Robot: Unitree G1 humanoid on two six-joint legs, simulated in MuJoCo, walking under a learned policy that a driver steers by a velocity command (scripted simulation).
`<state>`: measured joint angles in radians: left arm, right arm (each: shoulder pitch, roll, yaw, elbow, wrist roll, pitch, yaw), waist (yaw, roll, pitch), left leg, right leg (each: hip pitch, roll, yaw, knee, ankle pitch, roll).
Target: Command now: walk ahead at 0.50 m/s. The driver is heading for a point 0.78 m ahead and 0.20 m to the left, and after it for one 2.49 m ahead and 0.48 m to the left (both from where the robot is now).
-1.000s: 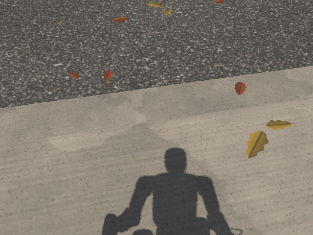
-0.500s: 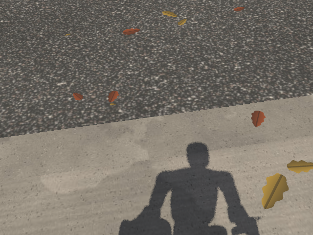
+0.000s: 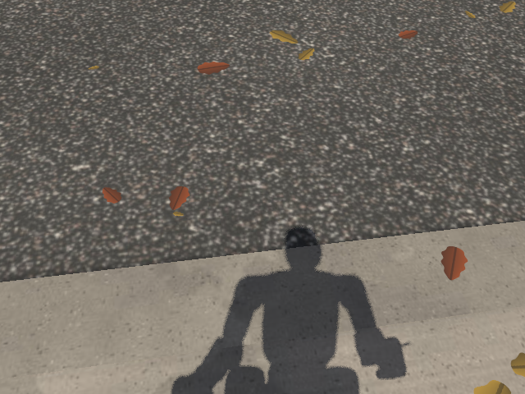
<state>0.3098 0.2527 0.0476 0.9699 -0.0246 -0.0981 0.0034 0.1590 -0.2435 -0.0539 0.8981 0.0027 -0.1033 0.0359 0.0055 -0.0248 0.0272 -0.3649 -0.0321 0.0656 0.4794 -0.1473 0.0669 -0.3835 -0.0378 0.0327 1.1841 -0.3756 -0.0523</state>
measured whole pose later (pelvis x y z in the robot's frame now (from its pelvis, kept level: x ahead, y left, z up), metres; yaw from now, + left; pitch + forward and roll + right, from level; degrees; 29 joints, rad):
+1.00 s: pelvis +0.23 +0.00 +0.02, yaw +18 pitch +1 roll -3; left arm 0.08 0.26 0.11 0.74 0.05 -0.08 0.05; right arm 0.31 -0.27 -0.10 0.83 -0.03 -0.12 0.02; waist -0.02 0.02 0.05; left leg -0.16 -0.01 -0.03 0.32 -0.17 0.07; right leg -0.47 -0.01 0.00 0.89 -0.36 0.04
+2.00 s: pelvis +0.58 +0.19 +0.01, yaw +31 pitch +1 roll +2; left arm 0.22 0.25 0.03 0.86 0.07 -0.10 -0.06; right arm 0.37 -0.19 -0.04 0.92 -0.06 -0.11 0.00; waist -0.04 -0.04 0.04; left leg -0.15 -0.07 0.09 0.27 -0.14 0.08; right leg -0.60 -0.10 0.02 0.96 -0.25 -0.05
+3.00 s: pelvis +0.76 +0.23 -0.03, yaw -2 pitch +3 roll +0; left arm 0.22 0.30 0.02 0.61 0.06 -0.12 -0.06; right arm 0.18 -0.35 -0.05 0.60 -0.03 -0.08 -0.01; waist -0.04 0.02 0.01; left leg -0.45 0.06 -0.02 1.12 -0.64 -0.08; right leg -0.40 0.04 -0.03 0.77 -0.42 -0.06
